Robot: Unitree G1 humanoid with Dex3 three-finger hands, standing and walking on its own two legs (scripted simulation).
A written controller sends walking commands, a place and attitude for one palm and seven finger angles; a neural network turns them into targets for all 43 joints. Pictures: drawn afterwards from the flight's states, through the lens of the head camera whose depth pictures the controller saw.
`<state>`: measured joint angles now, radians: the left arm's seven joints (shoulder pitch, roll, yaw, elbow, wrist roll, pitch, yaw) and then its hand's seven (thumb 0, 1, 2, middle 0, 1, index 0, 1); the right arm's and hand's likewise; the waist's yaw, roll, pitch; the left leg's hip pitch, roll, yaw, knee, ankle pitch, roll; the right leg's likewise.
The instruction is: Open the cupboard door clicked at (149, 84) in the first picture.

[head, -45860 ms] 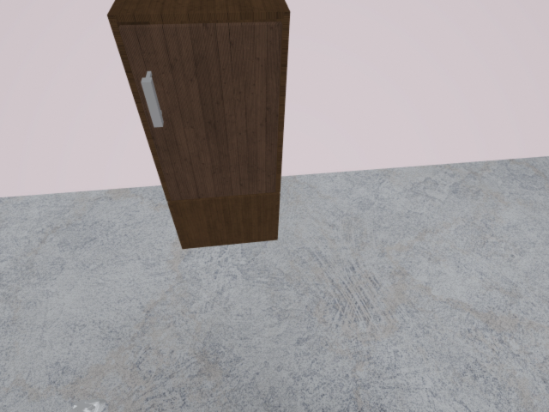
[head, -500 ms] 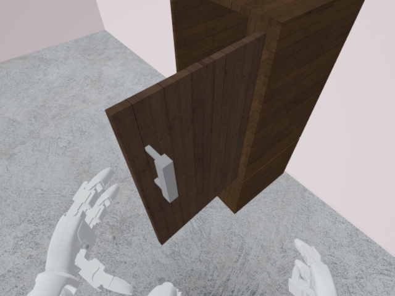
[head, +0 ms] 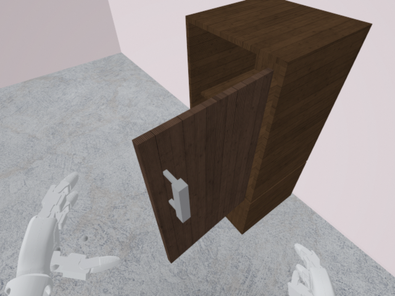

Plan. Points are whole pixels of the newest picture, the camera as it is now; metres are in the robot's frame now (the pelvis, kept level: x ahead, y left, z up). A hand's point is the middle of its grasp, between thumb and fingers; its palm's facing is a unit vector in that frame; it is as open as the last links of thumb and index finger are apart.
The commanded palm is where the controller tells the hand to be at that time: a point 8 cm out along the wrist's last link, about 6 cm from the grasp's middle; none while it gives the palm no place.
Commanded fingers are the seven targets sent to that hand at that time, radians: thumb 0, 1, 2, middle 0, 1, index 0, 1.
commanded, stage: draw the hand back to the body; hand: left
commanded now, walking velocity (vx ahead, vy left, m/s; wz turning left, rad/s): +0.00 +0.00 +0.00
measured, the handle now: (175, 195) +0.33 +0.09 +0.02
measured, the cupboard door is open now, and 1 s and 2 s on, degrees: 94 94 94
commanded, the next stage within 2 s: step back with the hand held close in 0.86 s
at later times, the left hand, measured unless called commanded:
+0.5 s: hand (40, 193) +0.22 +0.26 +0.18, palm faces +0.43 -0.80 -0.42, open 8.8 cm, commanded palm +0.17 +0.30 +0.19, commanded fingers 0.00 0.90 0.90 -0.20 -0.30 -0.20 -0.30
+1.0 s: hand (45, 199) +0.21 +0.25 +0.18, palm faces +0.43 -0.81 -0.40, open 7.4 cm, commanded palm +0.16 +0.28 +0.20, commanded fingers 0.00 0.90 0.90 -0.20 -0.30 -0.20 -0.30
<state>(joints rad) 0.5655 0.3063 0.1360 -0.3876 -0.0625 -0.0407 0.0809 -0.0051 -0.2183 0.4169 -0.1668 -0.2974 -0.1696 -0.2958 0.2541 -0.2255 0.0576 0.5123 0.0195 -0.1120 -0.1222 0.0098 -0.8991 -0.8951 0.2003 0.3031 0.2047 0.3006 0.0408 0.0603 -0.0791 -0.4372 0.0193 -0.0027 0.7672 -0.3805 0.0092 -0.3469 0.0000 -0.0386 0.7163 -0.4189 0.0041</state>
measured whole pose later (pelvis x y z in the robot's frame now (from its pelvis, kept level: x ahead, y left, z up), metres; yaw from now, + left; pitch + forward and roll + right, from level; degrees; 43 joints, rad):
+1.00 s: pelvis +0.01 -0.01 +0.03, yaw -2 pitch -4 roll +0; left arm 0.46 0.34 0.33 -0.37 -0.07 -0.06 0.10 0.02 0.89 0.90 -0.21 -0.30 -0.22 -0.30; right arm 0.19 -0.23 0.02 0.65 0.00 -0.10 -0.09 0.01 -0.90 -0.90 0.20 0.30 0.20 0.30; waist 0.07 0.06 0.02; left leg -0.10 0.03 0.03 0.41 -0.23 -0.01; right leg -0.03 0.02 -0.01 0.37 -0.27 -0.01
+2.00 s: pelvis -0.13 +0.03 +0.01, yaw +1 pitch +0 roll -3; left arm 0.49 0.42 0.43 -0.51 -0.02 -0.21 0.16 0.02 0.89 0.90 -0.22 -0.30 -0.22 -0.30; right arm 0.16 -0.21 -0.01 0.62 0.00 -0.08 -0.09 0.01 -0.90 -0.89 0.20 0.30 0.21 0.30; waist 0.01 0.00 0.07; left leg -0.43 0.00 0.01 0.60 -0.16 0.05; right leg -0.42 0.06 0.06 0.70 -0.29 0.03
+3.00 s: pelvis -0.26 +0.00 +0.02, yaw -2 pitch -1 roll -1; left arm 0.53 0.42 0.42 -0.47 -0.05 -0.18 0.14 0.02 0.89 0.90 -0.21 -0.30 -0.21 -0.30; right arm 0.23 -0.15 0.04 0.62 -0.02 -0.14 -0.08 0.01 -0.90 -0.89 0.20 0.30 0.21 0.30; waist -0.03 0.01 0.01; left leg -0.39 -0.03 -0.01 0.43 -0.15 0.00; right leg -0.13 0.06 0.00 0.45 -0.31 -0.05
